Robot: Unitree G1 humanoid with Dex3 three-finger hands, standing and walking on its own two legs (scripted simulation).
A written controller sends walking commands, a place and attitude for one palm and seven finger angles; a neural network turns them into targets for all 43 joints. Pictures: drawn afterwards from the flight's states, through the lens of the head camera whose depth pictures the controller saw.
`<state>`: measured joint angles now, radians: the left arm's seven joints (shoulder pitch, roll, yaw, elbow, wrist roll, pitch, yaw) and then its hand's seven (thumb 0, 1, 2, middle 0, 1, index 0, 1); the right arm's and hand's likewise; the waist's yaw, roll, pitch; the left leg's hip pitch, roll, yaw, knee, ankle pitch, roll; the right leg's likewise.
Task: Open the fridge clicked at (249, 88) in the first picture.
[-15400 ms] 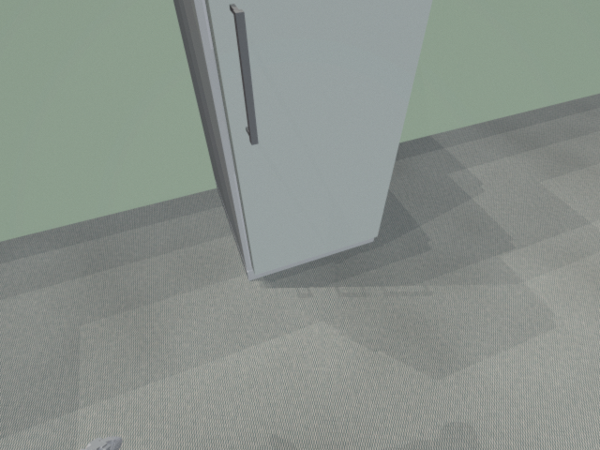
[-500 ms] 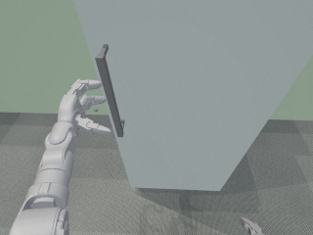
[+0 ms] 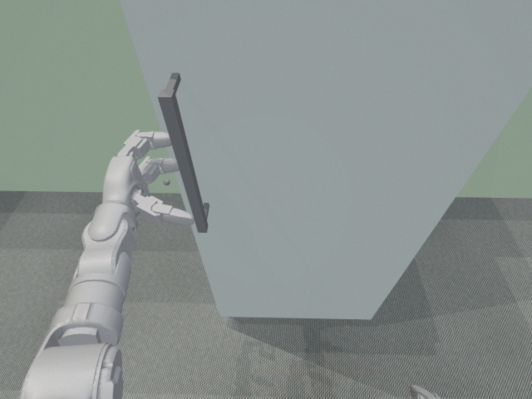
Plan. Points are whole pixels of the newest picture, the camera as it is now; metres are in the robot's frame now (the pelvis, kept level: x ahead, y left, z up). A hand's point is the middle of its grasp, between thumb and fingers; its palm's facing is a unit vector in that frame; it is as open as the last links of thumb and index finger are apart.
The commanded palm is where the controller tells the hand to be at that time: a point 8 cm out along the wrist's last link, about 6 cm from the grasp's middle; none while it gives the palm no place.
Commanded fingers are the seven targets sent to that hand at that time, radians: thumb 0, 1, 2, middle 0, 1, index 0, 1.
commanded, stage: slide the fingers in behind the handle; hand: left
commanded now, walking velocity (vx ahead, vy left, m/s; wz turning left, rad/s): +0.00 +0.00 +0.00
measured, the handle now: (191, 166) +0.45 +0.13 +0.11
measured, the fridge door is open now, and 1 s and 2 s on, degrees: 0 0 0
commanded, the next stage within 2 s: grip the handle and tug to test in 1.58 s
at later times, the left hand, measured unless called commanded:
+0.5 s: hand (182, 185) +0.40 +0.14 +0.12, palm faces +0.00 -1.00 +0.00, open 14.0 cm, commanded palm +0.37 +0.19 +0.12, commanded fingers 0.00 -0.50 0.30 -0.30 -1.20 -0.30 -1.20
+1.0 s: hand (199, 192) +0.38 +0.11 +0.12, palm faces +0.01 -1.00 -0.01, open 14.1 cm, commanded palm +0.35 +0.16 +0.12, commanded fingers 0.00 -0.50 0.30 -0.30 -1.20 -0.30 -1.20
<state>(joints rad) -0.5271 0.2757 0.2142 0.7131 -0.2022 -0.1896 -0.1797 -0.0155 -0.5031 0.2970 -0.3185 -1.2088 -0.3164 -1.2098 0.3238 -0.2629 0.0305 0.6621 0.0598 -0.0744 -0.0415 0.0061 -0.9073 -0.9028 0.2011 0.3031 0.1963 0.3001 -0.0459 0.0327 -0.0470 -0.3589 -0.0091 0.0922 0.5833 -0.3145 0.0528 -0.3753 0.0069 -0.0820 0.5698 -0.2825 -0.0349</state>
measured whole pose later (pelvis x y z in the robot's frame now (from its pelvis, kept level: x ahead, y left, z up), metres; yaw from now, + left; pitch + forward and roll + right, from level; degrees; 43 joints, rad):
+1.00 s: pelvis +0.00 -0.02 +0.00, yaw +0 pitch +3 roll +0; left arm -0.42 0.17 0.12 0.54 -0.17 -0.13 -0.04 -0.02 -0.50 0.30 -0.30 -1.20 -0.28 -1.19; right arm 0.27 -0.25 0.03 0.65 0.06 -0.07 -0.03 0.01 -0.91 -0.90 0.20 0.30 0.20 0.30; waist -0.03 0.04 -0.04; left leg -0.30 0.00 0.09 0.55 -0.30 0.03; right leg -0.32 0.02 -0.08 0.55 -0.28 -0.05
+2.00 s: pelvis +0.00 -0.01 +0.00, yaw +0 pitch +3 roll +0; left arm -0.48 0.16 0.10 0.59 -0.16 -0.14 -0.03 -0.01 -0.13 0.46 -0.34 -1.25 -0.33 -1.25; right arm 0.27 -0.24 0.03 0.66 0.05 -0.07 -0.03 0.01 -0.91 -0.90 0.20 0.30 0.20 0.30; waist -0.03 0.03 -0.03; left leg -0.31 -0.01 0.09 0.56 -0.30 0.04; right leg -0.33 0.01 -0.08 0.56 -0.28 -0.04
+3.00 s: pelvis +0.02 -0.01 +0.01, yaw -2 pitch +3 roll +0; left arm -0.27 0.16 0.11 0.32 -0.17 -0.04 -0.02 0.01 0.80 0.81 -0.33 -1.39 -0.33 -1.38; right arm 0.27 -0.24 0.02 0.60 0.05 -0.05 0.00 0.01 -0.91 -0.90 0.20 0.30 0.20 0.30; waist -0.03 0.04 -0.05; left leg -0.25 0.01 0.11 0.51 -0.32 0.04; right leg -0.29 0.03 -0.05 0.52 -0.29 -0.05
